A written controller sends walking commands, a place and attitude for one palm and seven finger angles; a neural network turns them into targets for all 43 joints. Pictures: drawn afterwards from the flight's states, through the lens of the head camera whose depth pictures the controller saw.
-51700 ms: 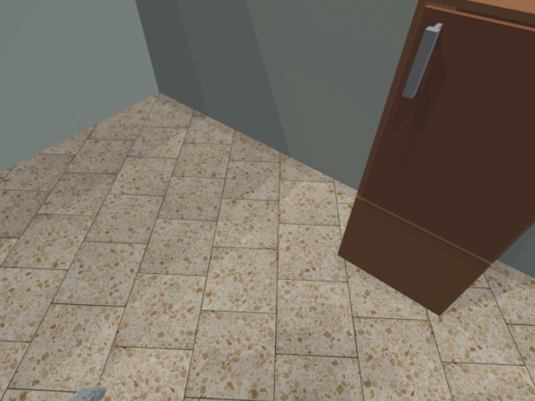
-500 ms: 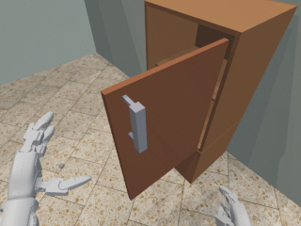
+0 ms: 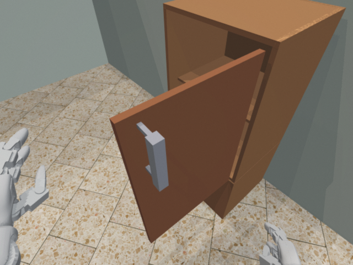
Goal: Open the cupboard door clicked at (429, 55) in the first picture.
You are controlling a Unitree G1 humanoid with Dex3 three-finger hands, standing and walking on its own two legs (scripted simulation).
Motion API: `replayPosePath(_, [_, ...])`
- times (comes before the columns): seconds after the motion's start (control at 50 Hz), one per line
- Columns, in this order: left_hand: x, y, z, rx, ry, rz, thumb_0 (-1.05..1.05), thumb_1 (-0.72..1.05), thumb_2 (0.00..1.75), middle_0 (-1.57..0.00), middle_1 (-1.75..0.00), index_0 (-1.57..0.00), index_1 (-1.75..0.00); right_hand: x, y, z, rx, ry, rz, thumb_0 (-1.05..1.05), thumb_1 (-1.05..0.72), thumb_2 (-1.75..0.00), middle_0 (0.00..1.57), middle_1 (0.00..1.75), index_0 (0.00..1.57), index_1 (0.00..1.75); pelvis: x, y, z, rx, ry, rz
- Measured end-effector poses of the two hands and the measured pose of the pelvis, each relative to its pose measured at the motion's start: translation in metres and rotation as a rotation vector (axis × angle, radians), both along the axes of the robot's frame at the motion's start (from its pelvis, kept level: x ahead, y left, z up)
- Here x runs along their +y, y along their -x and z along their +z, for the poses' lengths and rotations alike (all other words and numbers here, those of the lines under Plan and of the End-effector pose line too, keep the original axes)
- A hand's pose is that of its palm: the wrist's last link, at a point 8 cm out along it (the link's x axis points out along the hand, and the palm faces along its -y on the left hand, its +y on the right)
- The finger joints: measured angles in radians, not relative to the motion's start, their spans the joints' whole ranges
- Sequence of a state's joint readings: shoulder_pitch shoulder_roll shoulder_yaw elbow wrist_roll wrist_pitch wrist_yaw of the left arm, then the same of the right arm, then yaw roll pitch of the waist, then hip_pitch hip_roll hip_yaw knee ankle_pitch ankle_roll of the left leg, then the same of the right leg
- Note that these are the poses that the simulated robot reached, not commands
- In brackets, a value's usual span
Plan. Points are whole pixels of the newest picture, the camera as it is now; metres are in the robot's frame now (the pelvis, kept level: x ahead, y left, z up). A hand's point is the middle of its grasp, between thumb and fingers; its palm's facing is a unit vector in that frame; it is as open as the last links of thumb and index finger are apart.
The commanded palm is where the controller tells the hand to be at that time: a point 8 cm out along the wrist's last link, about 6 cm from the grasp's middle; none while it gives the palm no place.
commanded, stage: draw the hand back to the body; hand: left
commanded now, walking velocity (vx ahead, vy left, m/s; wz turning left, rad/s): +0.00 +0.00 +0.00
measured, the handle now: (151, 157) +0.28 +0.09 +0.15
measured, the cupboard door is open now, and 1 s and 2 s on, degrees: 88 88 88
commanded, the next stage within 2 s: step back with the hand held close in 0.30 s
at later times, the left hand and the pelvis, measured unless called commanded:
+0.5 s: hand (42, 191) +0.19 +0.26 +0.15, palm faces +0.45 -0.80 -0.40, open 7.4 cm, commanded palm +0.13 +0.30 +0.17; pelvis -0.01 +0.00 +0.00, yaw +1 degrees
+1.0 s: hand out of the picture +0.11 +0.28 +0.15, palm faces +0.39 -0.77 -0.50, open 7.4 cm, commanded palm +0.05 +0.32 +0.17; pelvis -0.09 +0.02 -0.01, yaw +0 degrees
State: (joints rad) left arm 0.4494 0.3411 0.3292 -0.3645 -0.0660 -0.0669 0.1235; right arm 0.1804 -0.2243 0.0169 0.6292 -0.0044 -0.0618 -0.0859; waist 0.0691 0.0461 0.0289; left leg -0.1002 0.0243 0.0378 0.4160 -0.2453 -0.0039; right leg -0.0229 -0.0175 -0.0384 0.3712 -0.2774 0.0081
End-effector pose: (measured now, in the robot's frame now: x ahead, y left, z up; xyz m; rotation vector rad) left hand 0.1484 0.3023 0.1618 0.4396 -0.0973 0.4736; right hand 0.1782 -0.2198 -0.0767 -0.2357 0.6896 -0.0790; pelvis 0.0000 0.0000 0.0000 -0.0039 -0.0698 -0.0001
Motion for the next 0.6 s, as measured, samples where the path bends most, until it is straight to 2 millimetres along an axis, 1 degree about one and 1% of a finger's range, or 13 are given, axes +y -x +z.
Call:
replayPosePath(0.1, [-0.003, -0.001, -0.001, 0.001, 0.010, -0.003, 0.01, 0.82, 0.87, -0.21, -0.30, -0.21, -0.30, -0.001, -0.003, 0.000, 0.001, -0.002, 0.004, 0.01, -0.90, -0.90, 0.20, 0.30, 0.21, 0.30, -0.001, -0.001, 0.000, 0.002, -0.001, 0.002])
replayPosePath(0.2, [-0.006, -0.001, -0.001, 0.005, 0.011, -0.012, 0.01, 0.87, 0.88, -0.21, -0.30, -0.21, -0.30, 0.000, -0.003, 0.000, 0.003, -0.009, 0.003, 0.01, -0.90, -0.90, 0.20, 0.30, 0.21, 0.30, -0.002, -0.001, 0.000, 0.002, -0.001, 0.002])
replayPosePath(0.44, [-0.006, 0.005, -0.002, 0.007, 0.016, -0.002, 0.01, 0.89, 0.89, -0.21, -0.30, -0.21, -0.30, 0.000, 0.006, -0.003, 0.017, -0.016, 0.004, 0.01, -0.90, -0.90, 0.20, 0.30, 0.21, 0.30, -0.005, 0.005, 0.001, -0.005, 0.002, 0.004])
replayPosePath(0.52, [-0.006, 0.006, 0.008, -0.009, -0.037, -0.034, 0.01, 0.89, 0.89, -0.21, -0.30, -0.21, -0.30, -0.002, 0.010, -0.003, 0.029, -0.014, -0.011, 0.01, -0.90, -0.90, 0.20, 0.30, 0.21, 0.30, -0.003, 0.010, 0.000, 0.025, 0.012, 0.010])
replayPosePath(0.6, [-0.006, 0.010, 0.006, 0.037, -0.075, -0.077, 0.01, 0.89, 0.89, -0.21, -0.30, -0.21, -0.30, -0.007, 0.019, -0.002, 0.045, -0.004, -0.053, 0.01, -0.90, -0.90, 0.20, 0.30, 0.21, 0.30, 0.002, 0.018, -0.001, 0.054, 0.014, 0.000])
